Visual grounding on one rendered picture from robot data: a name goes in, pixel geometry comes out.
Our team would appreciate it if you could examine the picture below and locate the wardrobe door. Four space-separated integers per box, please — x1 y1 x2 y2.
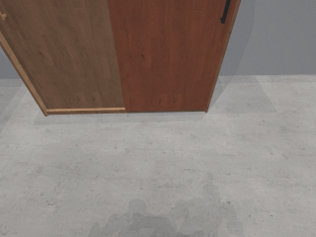
108 0 238 111
0 0 125 110

